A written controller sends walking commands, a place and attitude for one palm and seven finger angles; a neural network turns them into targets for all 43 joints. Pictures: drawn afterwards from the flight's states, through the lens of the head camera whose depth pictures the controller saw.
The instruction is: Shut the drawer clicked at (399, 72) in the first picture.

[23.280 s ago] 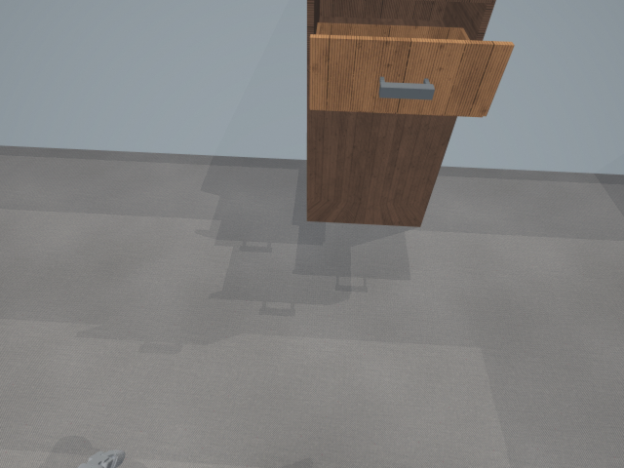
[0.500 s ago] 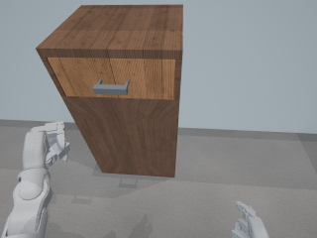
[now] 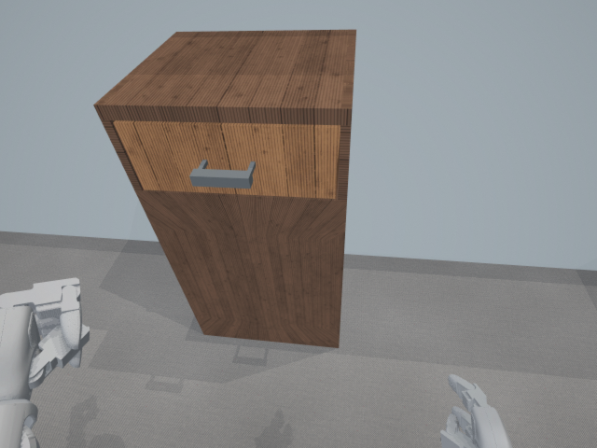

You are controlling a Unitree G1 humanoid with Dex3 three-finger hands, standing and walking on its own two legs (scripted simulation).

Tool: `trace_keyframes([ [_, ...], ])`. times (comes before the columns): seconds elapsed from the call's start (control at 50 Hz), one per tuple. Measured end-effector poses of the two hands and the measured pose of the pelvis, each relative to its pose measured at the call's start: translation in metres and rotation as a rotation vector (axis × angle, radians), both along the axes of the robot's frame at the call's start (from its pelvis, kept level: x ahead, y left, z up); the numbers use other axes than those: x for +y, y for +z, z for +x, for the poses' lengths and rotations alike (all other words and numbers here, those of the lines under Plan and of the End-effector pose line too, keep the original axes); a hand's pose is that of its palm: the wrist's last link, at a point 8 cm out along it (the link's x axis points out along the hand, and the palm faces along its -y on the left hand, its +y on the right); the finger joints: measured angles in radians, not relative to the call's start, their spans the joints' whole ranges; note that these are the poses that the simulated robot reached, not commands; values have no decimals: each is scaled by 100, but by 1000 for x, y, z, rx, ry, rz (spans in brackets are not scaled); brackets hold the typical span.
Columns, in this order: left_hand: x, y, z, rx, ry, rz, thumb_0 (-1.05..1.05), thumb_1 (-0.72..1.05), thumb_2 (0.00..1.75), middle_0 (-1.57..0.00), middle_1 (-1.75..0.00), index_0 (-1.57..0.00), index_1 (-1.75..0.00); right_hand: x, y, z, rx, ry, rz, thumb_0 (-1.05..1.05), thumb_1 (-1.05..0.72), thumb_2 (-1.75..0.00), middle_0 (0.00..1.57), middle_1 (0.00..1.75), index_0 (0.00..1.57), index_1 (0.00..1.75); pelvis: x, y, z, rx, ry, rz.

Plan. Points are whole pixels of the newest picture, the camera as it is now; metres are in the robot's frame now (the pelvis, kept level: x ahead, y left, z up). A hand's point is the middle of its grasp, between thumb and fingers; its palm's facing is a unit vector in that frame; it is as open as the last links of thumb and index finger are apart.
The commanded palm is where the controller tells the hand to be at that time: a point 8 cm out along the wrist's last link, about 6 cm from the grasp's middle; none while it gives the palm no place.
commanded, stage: draw the hand back to the body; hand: left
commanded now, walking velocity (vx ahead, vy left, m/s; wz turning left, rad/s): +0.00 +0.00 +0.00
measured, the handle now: (224, 171) +0.61 +0.25 +0.03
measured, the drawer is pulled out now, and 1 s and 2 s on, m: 0.00 0.00 0.00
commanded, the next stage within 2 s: step back with the hand held close in 0.04 s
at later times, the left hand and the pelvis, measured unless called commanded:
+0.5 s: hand (73, 340) +0.17 +0.26 +0.15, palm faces +0.30 -0.81 -0.50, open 3.3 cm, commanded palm +0.11 +0.30 +0.17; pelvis -0.02 +0.02 +0.00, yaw -1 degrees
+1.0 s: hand (21, 395) +0.11 +0.27 +0.15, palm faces +0.37 -0.79 -0.48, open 3.3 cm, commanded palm +0.04 +0.31 +0.17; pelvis -0.08 +0.03 -0.02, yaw +0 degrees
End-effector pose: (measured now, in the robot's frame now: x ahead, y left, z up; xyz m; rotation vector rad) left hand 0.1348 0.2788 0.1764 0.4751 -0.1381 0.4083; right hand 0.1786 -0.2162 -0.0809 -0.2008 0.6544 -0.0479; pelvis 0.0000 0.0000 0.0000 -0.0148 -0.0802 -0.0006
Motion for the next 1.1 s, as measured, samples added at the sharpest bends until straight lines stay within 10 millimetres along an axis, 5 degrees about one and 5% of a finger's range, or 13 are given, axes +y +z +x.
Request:
trace_keyframes([
  [0.24,2,4,7,-34,-28,14,2,88,90,-141,-160,-141,-160,1,2,-12,7,-16,0,2,-91,-90,20,30,20,30,1,0,-5,18,-5,-3],
  [0.42,10,-3,9,37,-97,61,2,89,90,-141,-160,-141,-160,-13,-3,-38,101,-123,-34,1,-91,-90,20,30,20,30,15,0,-17,94,-12,3],
  [0.8,28,-7,-44,-43,-93,121,2,88,90,-141,-160,-141,-160,11,1,-74,34,-102,-49,1,-91,-90,20,30,20,30,29,-15,-66,88,-13,9],
  [1.1,30,-1,-70,-125,-109,186,2,88,90,-141,-160,-141,-160,2,-7,-117,68,-107,-93,1,-91,-90,20,30,20,30,25,-22,-91,90,19,0],
])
